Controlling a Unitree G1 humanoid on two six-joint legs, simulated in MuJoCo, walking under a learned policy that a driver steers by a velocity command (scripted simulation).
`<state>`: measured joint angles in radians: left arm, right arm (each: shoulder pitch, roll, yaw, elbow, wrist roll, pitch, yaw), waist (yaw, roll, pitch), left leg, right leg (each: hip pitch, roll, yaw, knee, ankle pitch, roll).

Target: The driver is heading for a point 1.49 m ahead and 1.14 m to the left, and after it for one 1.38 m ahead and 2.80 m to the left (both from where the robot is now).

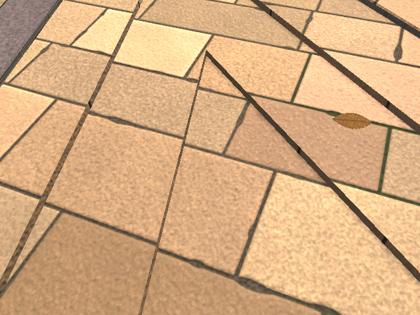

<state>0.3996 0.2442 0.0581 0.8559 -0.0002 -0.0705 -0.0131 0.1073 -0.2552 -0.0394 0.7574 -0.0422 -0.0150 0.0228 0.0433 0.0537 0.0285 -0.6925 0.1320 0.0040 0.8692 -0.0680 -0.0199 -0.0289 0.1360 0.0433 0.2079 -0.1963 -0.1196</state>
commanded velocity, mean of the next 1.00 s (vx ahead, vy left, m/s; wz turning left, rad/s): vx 0.31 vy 0.00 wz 0.43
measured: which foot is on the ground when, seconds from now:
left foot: up 0.00-0.20, down 0.22-0.72, up 0.74-1.00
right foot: down 0.00-0.24, up 0.26-0.70, down 0.72-1.00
